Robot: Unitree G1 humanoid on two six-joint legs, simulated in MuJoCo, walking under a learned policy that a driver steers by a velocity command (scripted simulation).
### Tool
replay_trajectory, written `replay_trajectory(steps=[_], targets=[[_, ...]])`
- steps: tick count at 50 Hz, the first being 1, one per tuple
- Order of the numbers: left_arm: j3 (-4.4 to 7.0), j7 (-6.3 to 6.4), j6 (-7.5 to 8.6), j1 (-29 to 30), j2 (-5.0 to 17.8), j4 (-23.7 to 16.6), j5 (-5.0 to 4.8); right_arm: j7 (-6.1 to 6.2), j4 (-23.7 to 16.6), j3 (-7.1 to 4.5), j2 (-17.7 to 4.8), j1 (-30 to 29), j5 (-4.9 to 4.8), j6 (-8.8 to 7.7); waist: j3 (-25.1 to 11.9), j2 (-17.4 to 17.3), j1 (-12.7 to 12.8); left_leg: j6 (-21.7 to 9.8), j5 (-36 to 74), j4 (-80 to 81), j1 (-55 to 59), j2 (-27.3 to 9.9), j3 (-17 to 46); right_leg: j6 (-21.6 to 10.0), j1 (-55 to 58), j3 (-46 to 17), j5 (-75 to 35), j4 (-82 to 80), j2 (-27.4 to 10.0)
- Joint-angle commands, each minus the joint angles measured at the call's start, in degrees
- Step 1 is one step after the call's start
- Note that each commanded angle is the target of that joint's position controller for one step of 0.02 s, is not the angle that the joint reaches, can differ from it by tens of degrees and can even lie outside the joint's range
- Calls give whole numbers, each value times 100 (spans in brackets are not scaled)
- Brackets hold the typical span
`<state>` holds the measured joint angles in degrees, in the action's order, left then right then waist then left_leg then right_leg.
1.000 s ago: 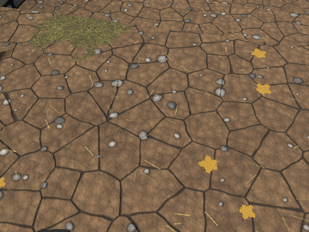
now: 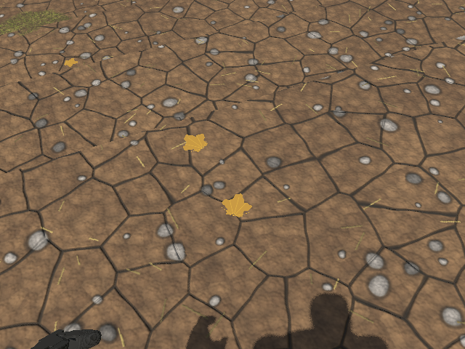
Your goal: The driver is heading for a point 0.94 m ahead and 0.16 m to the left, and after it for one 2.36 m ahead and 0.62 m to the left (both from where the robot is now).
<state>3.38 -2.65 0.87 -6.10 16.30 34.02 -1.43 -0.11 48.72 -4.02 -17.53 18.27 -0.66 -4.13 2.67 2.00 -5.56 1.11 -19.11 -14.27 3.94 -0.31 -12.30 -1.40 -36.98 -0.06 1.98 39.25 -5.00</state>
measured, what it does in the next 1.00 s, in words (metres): walks ahead: right foot, then left foot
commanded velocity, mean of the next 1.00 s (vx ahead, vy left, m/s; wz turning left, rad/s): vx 0.50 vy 0.00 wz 0.04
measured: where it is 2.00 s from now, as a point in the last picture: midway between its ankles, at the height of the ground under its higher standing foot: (196, 184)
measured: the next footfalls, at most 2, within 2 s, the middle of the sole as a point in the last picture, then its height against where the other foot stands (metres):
right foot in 0.08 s outside the picture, level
left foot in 0.62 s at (205, 316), level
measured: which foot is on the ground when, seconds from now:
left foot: down 0.00-0.08, up 0.10-0.60, down 0.62-1.00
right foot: up 0.00-0.06, down 0.08-0.64, up 0.66-1.00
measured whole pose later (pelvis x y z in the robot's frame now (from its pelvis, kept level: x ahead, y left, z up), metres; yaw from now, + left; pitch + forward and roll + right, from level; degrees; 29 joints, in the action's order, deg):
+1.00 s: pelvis +0.58 -0.02 +0.01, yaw +7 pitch +3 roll +0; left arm 1.9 -0.6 5.0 -3.9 16.1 37.9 1.7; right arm -0.6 43.3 -3.1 -16.6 20.0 0.7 -2.9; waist 1.4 1.6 -4.4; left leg -4.7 -15.4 -20.9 -7.1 6.8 9.6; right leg 3.9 -35.6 -6.3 -1.5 33.6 -2.6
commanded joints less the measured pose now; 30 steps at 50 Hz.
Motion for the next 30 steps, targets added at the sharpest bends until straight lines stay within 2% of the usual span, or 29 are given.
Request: replay_trajectory(steps=[1,2,3,4,5,6,7,8,9,10,11,13,16,19,22,25,27,28,29,30], targets=[[140,-75,75,400,457,-604,21,45,-292,-294,-1206,-174,-104,34,64,-674,267,-795,4387,-224,115,-1587,319,-290,333,413,586,-312,324],[221,-65,48,79,606,-556,43,69,-301,-325,-1302,-190,-133,73,-189,-778,495,-736,5392,-823,173,-1564,206,-429,839,574,879,-336,547],[360,-35,23,-670,828,-374,39,90,-322,-325,-1315,-258,-159,115,-596,-718,953,-620,5877,-1840,-38,-1439,47,-620,1848,683,755,-616,801],[555,58,-26,-1695,1174,-98,16,117,-364,-253,-1142,-222,-110,107,-1110,-470,1450,-409,5155,-3281,-1027,-1235,-27,-859,3524,365,479,-826,817],[665,164,-37,-1878,1850,-47,-44,53,-647,7,-349,270,210,22,-1581,1143,987,-65,115,-5419,-3567,-452,71,-1670,5660,-2273,537,-844,-728],[572,115,80,-1948,1725,-277,-26,-24,-816,82,-430,55,123,-196,-2658,1069,1090,-12,-1649,-6532,-4647,229,1456,-2426,6317,-4868,1872,-1927,-1494],[422,71,168,-1833,1242,-178,41,-87,-918,-56,-920,-638,-147,-310,-1980,414,1319,-121,-1063,-6594,-5162,-137,1756,-1992,5869,-4107,1798,-2219,-1352],[361,74,219,-1569,1080,-118,52,-94,-976,-15,-843,-792,-189,-369,-1284,249,1123,-204,-528,-6141,-5118,-372,1655,-1774,5012,-3312,1369,-2245,-1148],[289,86,235,-1156,886,-143,59,-51,-872,-6,-782,-755,-66,-366,-891,-114,854,-167,-164,-5674,-4771,-613,1623,-1580,4174,-2667,713,-2249,-916],[222,105,249,-861,720,-193,116,-38,-802,-34,-810,-641,17,-313,-696,-15,643,-118,84,-5318,-4341,-767,1638,-1495,3546,-2218,62,-2355,-730],[192,122,263,-731,677,-217,167,-50,-751,-41,-791,-509,30,-241,-653,110,507,-67,226,-5191,-4012,-818,1627,-1474,3153,-2019,-240,-2495,-627],[192,155,327,-737,720,-98,148,-47,-666,-9,-616,-390,80,-128,-599,89,425,91,435,-4846,-3813,-800,1506,-1524,2756,-1622,-802,-2683,-552],[208,238,360,-940,828,113,136,-30,-807,58,-426,-902,113,-71,-302,66,569,258,1331,-3887,-4073,-775,1460,-1427,2616,-1149,-926,-2876,-404],[200,276,347,-1094,865,286,119,-89,-884,115,-301,-1401,60,-109,-155,136,789,230,2436,-2672,-3906,-604,1375,-1174,2679,-766,-479,-2915,-241],[212,261,367,-1352,935,516,109,-181,-970,147,-285,-1788,-39,-137,47,173,1001,80,2864,-2086,-3857,-504,1320,-1114,2968,-699,-42,-2998,-474],[241,264,330,-1506,958,742,106,-289,-1117,139,-351,-2005,-64,-148,199,130,1046,-199,2379,-1778,-4261,-443,1381,-1033,3749,-640,-314,-2802,-804],[276,297,278,-1479,1014,828,92,-357,-1174,123,-397,-1949,-57,-149,153,154,958,-395,1826,-1689,-4250,-337,1361,-911,4160,-523,-957,-2532,-952],[289,318,250,-1391,1057,827,102,-370,-1151,90,-464,-1753,-47,-142,15,208,832,-494,1564,-1665,-3947,-205,1260,-816,4257,-403,-1746,-2265,-932],[301,343,218,-1298,1108,808,119,-359,-1078,25,-580,-1391,-26,-126,-278,282,635,-605,1387,-1678,-3380,10,1064,-712,4298,-256,-2826,-1780,-847],[278,377,166,-1197,1078,768,135,-324,-882,-104,-774,-659,0,-110,-751,184,246,-756,1505,-1563,-2354,283,861,-545,4125,34,-3648,-777,-596]])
